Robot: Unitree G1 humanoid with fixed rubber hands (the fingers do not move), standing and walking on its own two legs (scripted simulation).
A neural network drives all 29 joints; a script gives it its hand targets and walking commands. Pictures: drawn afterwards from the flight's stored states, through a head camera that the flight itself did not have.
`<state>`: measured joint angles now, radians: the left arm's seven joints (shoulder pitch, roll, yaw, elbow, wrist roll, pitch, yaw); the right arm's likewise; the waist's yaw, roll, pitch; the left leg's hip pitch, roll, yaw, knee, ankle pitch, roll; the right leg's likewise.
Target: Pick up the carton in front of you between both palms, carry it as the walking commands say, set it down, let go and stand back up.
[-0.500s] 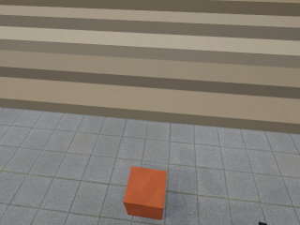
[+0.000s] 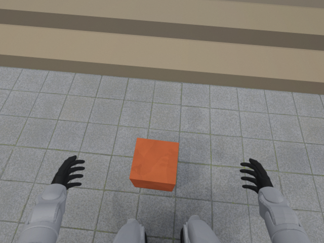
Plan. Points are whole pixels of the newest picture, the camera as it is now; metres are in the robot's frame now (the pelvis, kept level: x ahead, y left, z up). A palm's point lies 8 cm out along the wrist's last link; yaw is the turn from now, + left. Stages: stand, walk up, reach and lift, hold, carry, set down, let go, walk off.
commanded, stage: reach and lift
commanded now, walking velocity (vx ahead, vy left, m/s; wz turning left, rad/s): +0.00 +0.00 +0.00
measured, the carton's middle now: (155, 166) +0.45 +0.02 -0.59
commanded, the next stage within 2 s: none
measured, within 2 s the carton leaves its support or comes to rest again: neither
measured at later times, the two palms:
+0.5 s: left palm (95, 129) +0.47 +0.21 -0.15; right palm (217, 143) +0.40 -0.19 -0.16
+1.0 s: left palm (112, 151) +0.46 +0.20 -0.37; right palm (202, 158) +0.41 -0.18 -0.36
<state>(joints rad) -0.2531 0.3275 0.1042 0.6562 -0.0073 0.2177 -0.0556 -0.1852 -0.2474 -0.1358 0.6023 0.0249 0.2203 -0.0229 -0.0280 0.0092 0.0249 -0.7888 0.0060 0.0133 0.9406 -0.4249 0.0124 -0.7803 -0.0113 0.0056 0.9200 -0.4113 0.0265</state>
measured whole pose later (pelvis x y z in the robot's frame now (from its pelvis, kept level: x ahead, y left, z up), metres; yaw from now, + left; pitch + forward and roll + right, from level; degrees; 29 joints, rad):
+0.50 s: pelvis -0.09 +0.02 -0.07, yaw +0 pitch +37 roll -3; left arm -1.34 0.44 0.19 1.08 0.03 0.25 -0.10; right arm -1.11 -0.13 -0.37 0.76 0.01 0.27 -0.16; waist -0.09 0.01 0.11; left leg -1.49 -0.01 0.00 1.15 -0.30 0.04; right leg -1.46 -0.03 0.00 1.10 -0.29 0.05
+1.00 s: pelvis -0.08 +0.00 -0.20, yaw -3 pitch +51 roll -5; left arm -1.32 0.40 0.16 1.06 -0.01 0.10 0.00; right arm -1.11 -0.12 -0.36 0.82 0.06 0.08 -0.17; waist -0.04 0.00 0.01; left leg -2.08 0.00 -0.04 1.67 -0.48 0.02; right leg -2.03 0.01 -0.01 1.62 -0.48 0.05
